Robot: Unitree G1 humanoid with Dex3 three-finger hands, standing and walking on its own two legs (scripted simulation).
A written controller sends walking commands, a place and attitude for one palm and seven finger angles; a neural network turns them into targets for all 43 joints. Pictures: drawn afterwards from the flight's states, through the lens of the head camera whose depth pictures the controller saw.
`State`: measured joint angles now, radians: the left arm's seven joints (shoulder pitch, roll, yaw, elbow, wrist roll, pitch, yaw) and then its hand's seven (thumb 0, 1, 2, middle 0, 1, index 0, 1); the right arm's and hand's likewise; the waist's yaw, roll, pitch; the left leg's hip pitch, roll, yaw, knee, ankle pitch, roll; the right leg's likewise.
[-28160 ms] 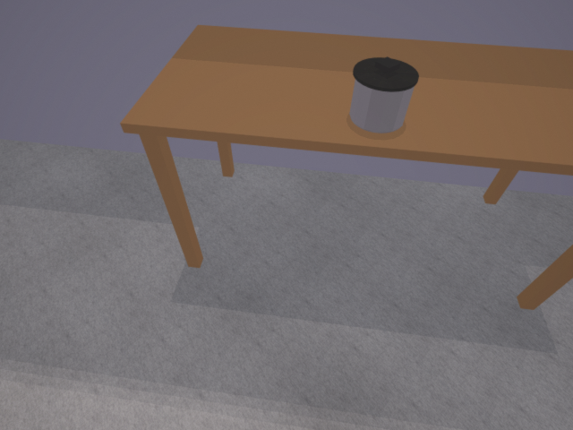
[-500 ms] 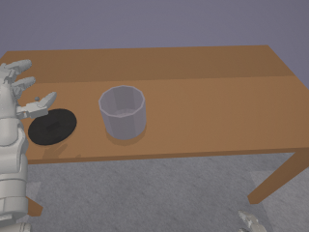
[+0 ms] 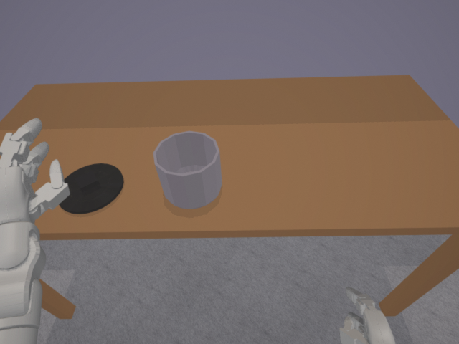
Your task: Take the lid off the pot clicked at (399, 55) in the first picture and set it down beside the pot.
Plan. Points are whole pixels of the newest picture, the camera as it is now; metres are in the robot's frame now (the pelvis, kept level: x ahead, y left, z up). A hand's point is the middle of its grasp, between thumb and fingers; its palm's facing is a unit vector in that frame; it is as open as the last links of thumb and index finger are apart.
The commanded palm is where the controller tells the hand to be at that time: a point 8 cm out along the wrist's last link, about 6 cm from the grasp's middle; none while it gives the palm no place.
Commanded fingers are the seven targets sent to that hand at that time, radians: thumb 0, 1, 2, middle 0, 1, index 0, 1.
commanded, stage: draw the hand back to the body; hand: left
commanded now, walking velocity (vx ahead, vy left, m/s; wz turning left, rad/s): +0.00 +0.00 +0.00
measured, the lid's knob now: (87, 181) +0.46 +0.40 -0.02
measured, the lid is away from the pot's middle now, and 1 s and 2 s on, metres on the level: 0.25 0.25 0.25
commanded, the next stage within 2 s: step back with the hand held close in 0.80 s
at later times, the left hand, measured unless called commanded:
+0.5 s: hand (41, 239) +0.20 +0.27 +0.16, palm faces +0.40 -0.86 -0.31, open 7.4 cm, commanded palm +0.14 +0.30 +0.17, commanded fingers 0.00 0.90 0.90 -0.20 -0.30 -0.20 -0.30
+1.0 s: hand (8, 267) +0.16 +0.28 +0.17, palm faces +0.42 -0.82 -0.38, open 7.4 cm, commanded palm +0.10 +0.31 +0.17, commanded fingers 0.00 0.90 0.90 -0.20 -0.30 -0.20 -0.30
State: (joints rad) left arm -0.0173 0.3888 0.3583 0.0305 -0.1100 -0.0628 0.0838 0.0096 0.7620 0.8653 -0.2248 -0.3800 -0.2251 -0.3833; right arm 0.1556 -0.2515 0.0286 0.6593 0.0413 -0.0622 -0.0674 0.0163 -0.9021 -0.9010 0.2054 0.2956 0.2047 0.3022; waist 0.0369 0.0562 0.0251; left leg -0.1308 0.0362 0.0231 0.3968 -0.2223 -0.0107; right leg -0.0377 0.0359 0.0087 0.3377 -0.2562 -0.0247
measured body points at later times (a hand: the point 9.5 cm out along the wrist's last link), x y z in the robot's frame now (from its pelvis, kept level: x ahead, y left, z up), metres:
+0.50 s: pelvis -0.01 +0.02 +0.00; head -0.03 +0.00 +0.45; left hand +0.18 +0.31 +0.18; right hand +0.18 -0.20 -0.08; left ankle +0.00 +0.13 -0.74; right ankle -0.04 -0.10 -0.74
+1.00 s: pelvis -0.03 +0.03 +0.00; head -0.04 +0.02 +0.45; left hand +0.13 +0.32 +0.19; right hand +0.18 -0.18 -0.07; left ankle +0.00 +0.13 -0.74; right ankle -0.04 -0.10 -0.75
